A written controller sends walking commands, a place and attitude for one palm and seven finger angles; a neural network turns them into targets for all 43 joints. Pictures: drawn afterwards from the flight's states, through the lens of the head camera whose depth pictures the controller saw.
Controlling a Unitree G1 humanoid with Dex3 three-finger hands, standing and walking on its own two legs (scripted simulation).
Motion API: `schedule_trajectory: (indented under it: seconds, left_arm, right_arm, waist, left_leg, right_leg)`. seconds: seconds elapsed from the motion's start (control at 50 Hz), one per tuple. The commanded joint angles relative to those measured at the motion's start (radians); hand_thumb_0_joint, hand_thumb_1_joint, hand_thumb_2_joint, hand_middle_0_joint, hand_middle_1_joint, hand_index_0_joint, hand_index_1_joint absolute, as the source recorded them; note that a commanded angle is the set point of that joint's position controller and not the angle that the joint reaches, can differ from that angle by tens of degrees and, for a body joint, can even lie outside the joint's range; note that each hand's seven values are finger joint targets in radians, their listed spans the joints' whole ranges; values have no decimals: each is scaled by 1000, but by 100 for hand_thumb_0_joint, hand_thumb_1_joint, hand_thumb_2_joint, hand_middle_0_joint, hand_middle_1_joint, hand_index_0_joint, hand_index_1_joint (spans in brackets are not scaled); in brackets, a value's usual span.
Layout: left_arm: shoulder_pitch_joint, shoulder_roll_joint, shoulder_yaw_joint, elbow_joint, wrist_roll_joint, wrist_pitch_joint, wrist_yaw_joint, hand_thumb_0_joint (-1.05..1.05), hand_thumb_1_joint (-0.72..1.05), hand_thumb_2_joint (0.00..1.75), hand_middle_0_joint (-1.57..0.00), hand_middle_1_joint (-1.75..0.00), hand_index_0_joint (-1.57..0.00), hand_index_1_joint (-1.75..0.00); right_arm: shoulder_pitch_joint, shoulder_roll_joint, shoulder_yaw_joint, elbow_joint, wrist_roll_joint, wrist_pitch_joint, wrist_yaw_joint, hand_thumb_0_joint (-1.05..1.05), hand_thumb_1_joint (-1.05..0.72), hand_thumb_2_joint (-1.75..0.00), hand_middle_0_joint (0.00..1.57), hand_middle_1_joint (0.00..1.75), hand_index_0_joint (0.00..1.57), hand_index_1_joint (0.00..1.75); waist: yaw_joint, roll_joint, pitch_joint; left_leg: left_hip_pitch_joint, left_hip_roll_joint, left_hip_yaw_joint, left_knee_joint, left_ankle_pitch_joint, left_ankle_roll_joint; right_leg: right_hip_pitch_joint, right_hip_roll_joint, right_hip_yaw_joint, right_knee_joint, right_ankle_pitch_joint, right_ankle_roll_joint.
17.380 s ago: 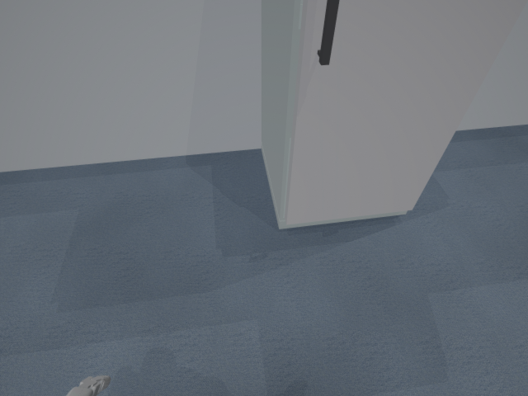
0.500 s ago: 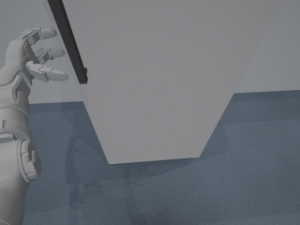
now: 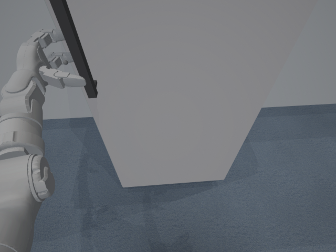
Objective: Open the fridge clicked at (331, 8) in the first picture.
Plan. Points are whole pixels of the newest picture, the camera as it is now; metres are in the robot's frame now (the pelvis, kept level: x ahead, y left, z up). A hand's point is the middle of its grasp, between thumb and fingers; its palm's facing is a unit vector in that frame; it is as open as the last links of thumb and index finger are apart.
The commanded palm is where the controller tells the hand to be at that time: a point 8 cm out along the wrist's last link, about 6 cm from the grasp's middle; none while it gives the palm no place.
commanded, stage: feel for the door with the fingertips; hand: left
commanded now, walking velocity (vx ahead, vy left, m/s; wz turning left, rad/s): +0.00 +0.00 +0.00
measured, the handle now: (71, 26) +0.53 +0.21 +0.27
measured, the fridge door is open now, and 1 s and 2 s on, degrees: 0 0 0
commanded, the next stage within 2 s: slide the fingers in behind the handle in 0.18 s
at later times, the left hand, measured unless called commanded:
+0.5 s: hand (67, 63) +0.48 +0.23 +0.21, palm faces +0.09 -1.00 -0.02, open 13.6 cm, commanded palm +0.46 +0.27 +0.21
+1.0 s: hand (71, 64) +0.47 +0.21 +0.21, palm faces +0.07 -1.00 -0.01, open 14.0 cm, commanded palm +0.44 +0.26 +0.21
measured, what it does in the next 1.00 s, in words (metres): stands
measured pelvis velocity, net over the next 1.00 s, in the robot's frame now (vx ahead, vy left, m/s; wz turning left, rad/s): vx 0.00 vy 0.00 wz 0.00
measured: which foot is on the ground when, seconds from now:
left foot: down 0.00-1.00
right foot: down 0.00-1.00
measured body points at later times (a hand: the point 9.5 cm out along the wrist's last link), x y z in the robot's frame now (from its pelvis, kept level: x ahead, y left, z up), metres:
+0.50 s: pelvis -0.01 +0.00 +0.00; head +0.04 +0.00 +0.44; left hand +0.47 +0.28 +0.21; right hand +0.00 -0.27 -0.12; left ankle -0.04 +0.11 -0.74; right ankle +0.01 -0.13 -0.74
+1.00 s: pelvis +0.00 +0.00 +0.00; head +0.03 +0.00 +0.45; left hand +0.46 +0.27 +0.21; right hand +0.07 -0.26 -0.11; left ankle -0.04 +0.11 -0.74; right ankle +0.01 -0.13 -0.74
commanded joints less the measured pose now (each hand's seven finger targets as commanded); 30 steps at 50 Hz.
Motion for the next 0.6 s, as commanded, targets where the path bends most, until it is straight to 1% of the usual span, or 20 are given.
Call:
schedule_trajectory:
  seconds: [0.0, 0.02, 0.04, 0.1, 0.12, 0.14, 0.16, 0.2, 0.22, 0.26, 0.28, 0.3, 0.32, 0.36, 0.42, 0.46, 0.52, 0.54, 0.56, 0.58]
  left_arm:
    - [-557, 252, 3, -168, -5, -53, -7, 0, -50, 30, -30, -120, -30, -120]
    - [-567, 278, 23, -170, -2, -58, -5, 0, -50, 30, -30, -120, -30, -120]
    - [-588, 250, -5, -146, -1, -63, -6, 0, -50, 30, -30, -120, -30, -120]
    - [-625, 282, 13, -116, -9, -96, -3, 0, -50, 30, -30, -120, -30, -120]
    - [-651, 280, 12, -108, -11, -104, -5, 0, -50, 30, -30, -120, -30, -120]
    - [-662, 311, 27, -88, -3, -113, -4, 0, -50, 30, -30, -120, -30, -120]
    - [-675, 302, 15, -82, 0, -119, -6, 0, -50, 30, -30, -120, -30, -120]
    - [-683, 313, 9, -53, 8, -133, -4, 0, -50, 30, -30, -120, -30, -120]
    - [-718, 319, 8, -65, 13, -141, -6, 0, -50, 30, -30, -120, -30, -120]
    - [-741, 295, -12, -56, 18, -146, -9, 0, -50, 30, -30, -120, -30, -120]
    - [-743, 285, -21, -47, 18, -148, -11, 0, -50, 30, -30, -120, -30, -120]
    - [-734, 284, -16, -50, 11, -155, -12, 0, -50, 30, -30, -120, -30, -120]
    - [-714, 316, 16, -52, 8, -160, -12, 0, -50, 30, -30, -120, -30, -120]
    - [-694, 281, -3, -61, -1, -162, -21, 0, -50, 30, -30, -120, -30, -120]
    - [-701, 271, -10, -55, -13, -165, -24, 0, -50, 30, -30, -120, -30, -120]
    - [-662, 310, 27, -70, -14, -168, -25, 0, -50, 30, -30, -120, -30, -120]
    - [-615, 315, 45, -120, -23, -174, -27, 0, -50, 30, -30, -120, -30, -120]
    - [-594, 296, 34, -134, -26, -170, -31, 0, -50, 30, -30, -120, -30, -120]
    - [-568, 305, 49, -143, -29, -165, -30, 0, -50, 30, -30, -120, -30, -120]
    - [-532, 280, 32, -136, -29, -152, -31, 0, -50, 30, -30, -120, -30, -120]
  right_arm:
    - [52, -157, -60, -86, 5, -27, -21, 0, -90, -90, 20, 30, 20, 30]
    - [55, -157, -61, -86, 5, -28, -21, 0, -90, -90, 20, 30, 20, 30]
    - [56, -156, -58, -82, 4, -29, -22, 0, -90, -90, 20, 30, 20, 30]
    - [80, -166, -61, -72, 0, -32, -27, 0, -90, -90, 20, 30, 20, 30]
    - [79, -165, -58, -69, -2, -36, -27, 0, -90, -90, 20, 30, 20, 30]
    - [87, -169, -58, -63, -2, -37, -28, 0, -90, -90, 20, 30, 20, 30]
    - [86, -169, -57, -65, -2, -39, -27, 0, -90, -90, 20, 30, 20, 30]
    - [104, -174, -58, -57, -5, -40, -29, 0, -90, -90, 20, 30, 20, 30]
    - [105, -174, -57, -51, -5, -42, -28, 0, -90, -90, 20, 30, 20, 30]
    - [119, -172, -58, -46, -7, -46, -25, 0, -90, -90, 20, 30, 20, 30]
    - [122, -171, -59, -41, -8, -47, -24, 0, -90, -90, 20, 30, 20, 30]
    - [135, -173, -61, -41, -11, -47, -23, 0, -90, -90, 20, 30, 20, 30]
    - [133, -175, -61, -41, -10, -48, -20, 0, -90, -90, 20, 30, 20, 30]
    - [126, -171, -61, -47, -10, -49, -18, 0, -90, -90, 20, 30, 20, 30]
    - [131, -175, -60, -41, -8, -51, -17, 0, -90, -90, 20, 30, 20, 30]
    - [128, -176, -62, -47, -8, -53, -16, 0, -90, -90, 20, 30, 20, 30]
    - [119, -171, -63, -57, -7, -53, -13, 0, -90, -90, 20, 30, 20, 30]
    - [111, -168, -61, -65, -6, -54, -10, 0, -90, -90, 20, 30, 20, 30]
    - [109, -168, -64, -67, -4, -54, -10, 0, -90, -90, 20, 30, 20, 30]
    - [97, -165, -61, -74, -2, -54, -8, 0, -90, -90, 20, 30, 20, 30]
  waist:
    - [-30, 53, -282]
    - [-27, 64, -304]
    - [-44, 46, -286]
    - [-56, -11, -310]
    - [-62, 9, -315]
    - [-61, -7, -320]
    - [-65, 23, -327]
    - [-75, 10, -321]
    - [-78, 52, -341]
    - [-88, 67, -353]
    - [-89, 98, -357]
    - [-88, 78, -375]
    - [-75, 65, -387]
    - [-71, 67, -391]
    - [-80, 51, -341]
    - [-56, 57, -371]
    - [-36, 66, -397]
    - [-30, 70, -393]
    - [-25, 40, -387]
    - [-17, 59, -356]
  left_leg:
    - [79, -9, -35, -33, 333, 16]
    - [84, -9, -39, -31, 328, 16]
    - [77, -9, -41, -31, 308, 15]
    - [63, -8, -46, -25, 284, 19]
    - [67, -8, -47, -25, 275, 19]
    - [52, -9, -53, -25, 259, 18]
    - [53, -12, -48, -23, 246, 19]
    - [40, -10, -54, -21, 239, 20]
    - [50, -11, -57, -18, 246, 16]
    - [67, -10, -65, -13, 252, 14]
    - [75, -10, -64, -9, 260, 11]
    - [80, -10, -66, -2, 280, 14]
    - [80, -7, -72, -4, 281, 12]
    - [74, -9, -64, -7, 270, 13]
    - [57, -5, -68, -16, 233, 15]
    - [62, -6, -66, -17, 250, 14]
    - [79, -2, -61, -17, 294, 13]
    - [79, -4, -57, -18, 302, 12]
    - [72, -2, -56, -19, 305, 14]
    - [62, -1, -52, -26, 294, 12]
  right_leg:
    - [155, 17, 21, -2, 319, -41]
    - [152, 19, 25, -1, 314, -42]
    - [136, 20, 23, -4, 297, -39]
    - [148, 18, 25, -1, 285, -34]
    - [135, 20, 29, -2, 282, -32]
    - [136, 20, 31, 1, 267, -32]
    - [128, 18, 37, -1, 258, -31]
    - [120, 17, 31, 1, 242, -30]
    - [110, 18, 34, 4, 248, -31]
    - [85, 21, 31, 4, 237, -31]
    - [75, 22, 31, 5, 237, -33]
    - [90, 22, 26, 9, 250, -34]
    - [95, 26, 27, 10, 249, -35]
    - [104, 27, 28, 9, 251, -34]
    - [85, 29, 24, -1, 214, -33]
    - [111, 29, 27, 5, 228, -37]
    - [140, 32, 24, 11, 263, -40]
    - [148, 32, 24, 14, 275, -40]
    - [155, 33, 22, 14, 279, -40]
    - [146, 33, 20, 12, 266, -41]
